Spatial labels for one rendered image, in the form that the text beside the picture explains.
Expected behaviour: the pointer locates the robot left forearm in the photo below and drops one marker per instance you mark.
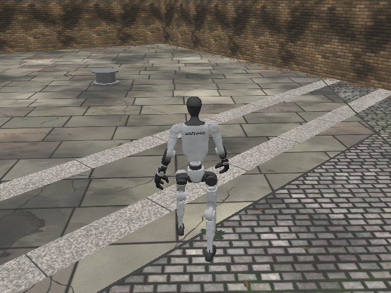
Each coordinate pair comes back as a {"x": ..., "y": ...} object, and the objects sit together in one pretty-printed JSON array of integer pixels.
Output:
[{"x": 164, "y": 164}]

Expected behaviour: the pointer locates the robot torso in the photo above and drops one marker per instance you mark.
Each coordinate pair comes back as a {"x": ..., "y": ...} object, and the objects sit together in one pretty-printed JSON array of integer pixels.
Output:
[{"x": 195, "y": 148}]

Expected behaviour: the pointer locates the right robot upper arm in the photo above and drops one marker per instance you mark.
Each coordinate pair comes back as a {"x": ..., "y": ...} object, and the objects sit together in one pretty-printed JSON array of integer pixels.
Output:
[{"x": 213, "y": 128}]

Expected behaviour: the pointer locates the robot right hand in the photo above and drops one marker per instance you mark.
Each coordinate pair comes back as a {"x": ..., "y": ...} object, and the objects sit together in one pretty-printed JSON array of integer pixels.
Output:
[{"x": 226, "y": 167}]

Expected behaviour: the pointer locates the humanoid robot head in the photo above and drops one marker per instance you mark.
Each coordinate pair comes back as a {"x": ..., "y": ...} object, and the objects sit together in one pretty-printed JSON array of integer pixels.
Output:
[{"x": 194, "y": 105}]

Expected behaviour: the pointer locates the robot right forearm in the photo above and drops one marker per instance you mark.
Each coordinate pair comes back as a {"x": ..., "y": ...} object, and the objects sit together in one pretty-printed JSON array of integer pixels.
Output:
[{"x": 223, "y": 157}]

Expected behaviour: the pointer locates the robot left hand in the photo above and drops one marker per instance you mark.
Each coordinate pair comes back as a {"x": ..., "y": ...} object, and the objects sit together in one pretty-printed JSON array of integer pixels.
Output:
[{"x": 158, "y": 181}]

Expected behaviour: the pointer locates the left robot upper arm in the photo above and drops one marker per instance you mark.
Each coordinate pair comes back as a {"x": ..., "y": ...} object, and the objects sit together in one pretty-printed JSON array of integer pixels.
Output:
[{"x": 175, "y": 129}]

